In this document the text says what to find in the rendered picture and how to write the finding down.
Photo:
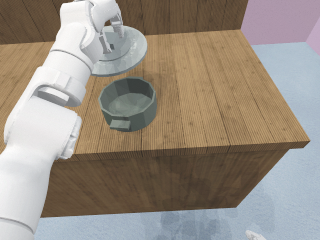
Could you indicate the robot right hand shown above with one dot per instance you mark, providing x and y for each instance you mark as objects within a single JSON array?
[{"x": 253, "y": 236}]

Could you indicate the knob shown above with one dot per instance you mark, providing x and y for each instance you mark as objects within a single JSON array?
[{"x": 112, "y": 38}]

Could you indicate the robot left forearm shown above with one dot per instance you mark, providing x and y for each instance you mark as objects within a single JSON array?
[{"x": 63, "y": 76}]

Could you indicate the lid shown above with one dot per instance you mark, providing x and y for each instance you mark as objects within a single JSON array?
[{"x": 129, "y": 53}]

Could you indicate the pot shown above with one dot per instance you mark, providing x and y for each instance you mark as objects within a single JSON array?
[{"x": 128, "y": 104}]

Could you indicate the table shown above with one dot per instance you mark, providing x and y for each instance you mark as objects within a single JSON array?
[{"x": 221, "y": 123}]

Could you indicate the robot left hand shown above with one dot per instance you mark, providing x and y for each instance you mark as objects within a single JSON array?
[{"x": 111, "y": 12}]

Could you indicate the robot left upper arm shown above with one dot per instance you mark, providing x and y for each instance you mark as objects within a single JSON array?
[{"x": 44, "y": 132}]

